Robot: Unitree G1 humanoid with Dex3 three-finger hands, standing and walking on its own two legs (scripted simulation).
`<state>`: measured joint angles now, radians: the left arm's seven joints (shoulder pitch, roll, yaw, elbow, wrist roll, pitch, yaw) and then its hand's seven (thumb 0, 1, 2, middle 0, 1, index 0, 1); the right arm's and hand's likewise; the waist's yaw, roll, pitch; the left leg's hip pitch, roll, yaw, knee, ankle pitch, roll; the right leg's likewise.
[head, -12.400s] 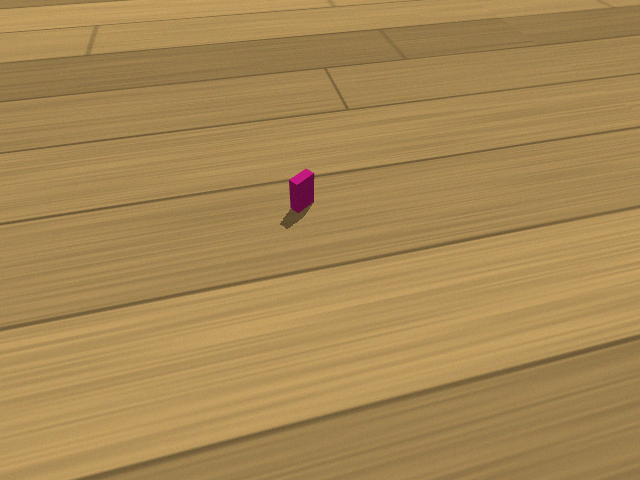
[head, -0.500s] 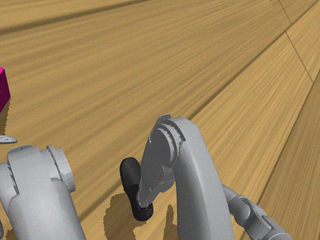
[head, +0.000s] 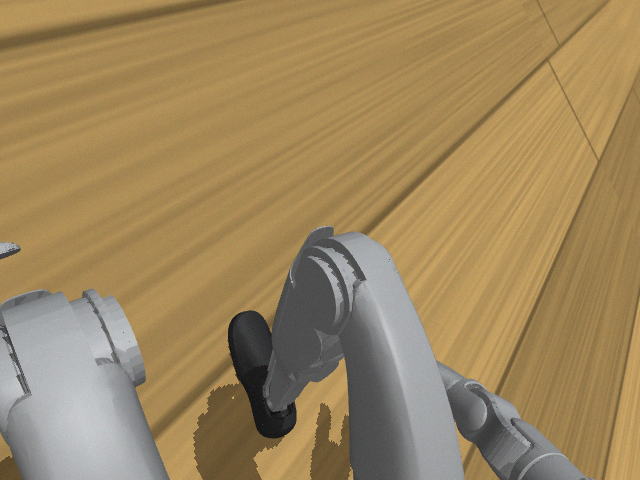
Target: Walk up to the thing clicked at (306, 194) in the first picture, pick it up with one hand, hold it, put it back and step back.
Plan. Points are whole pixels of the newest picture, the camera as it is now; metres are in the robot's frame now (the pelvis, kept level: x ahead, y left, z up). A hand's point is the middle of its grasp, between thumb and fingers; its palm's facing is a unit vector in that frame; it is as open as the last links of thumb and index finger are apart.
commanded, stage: close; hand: left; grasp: from the side
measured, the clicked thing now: out of the picture +0.46 +0.26 -0.20
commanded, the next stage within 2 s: settle in 1.32 s
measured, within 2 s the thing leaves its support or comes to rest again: leaves its support in 1.76 s
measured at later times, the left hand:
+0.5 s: hand out of the picture +0.42 +0.27 -0.18, palm faces +0.35 -0.94 -0.01, open 12.2 cm
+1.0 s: hand out of the picture +0.44 +0.27 -0.18, palm faces +0.35 -0.93 -0.01, open 8.7 cm
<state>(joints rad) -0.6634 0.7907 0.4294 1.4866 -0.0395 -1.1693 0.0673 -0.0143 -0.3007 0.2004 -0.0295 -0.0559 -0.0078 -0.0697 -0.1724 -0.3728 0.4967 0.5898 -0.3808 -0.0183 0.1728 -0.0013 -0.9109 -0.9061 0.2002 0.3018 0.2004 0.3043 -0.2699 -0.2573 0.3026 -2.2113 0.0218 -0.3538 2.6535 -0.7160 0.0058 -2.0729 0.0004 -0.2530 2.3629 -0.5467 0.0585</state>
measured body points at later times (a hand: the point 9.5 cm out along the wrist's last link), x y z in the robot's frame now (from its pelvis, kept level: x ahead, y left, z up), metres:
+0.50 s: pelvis +0.00 +0.00 +0.00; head +0.23 +0.19 +0.33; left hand +0.40 +0.32 -0.17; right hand +0.16 -0.25 -0.03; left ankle +0.08 +0.12 -0.25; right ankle +0.16 -0.12 -0.25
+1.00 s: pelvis +0.00 +0.00 +0.00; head +0.23 +0.19 +0.33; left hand +0.41 +0.32 -0.17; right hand +0.15 -0.25 -0.03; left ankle +0.08 +0.12 -0.25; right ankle +0.16 -0.12 -0.25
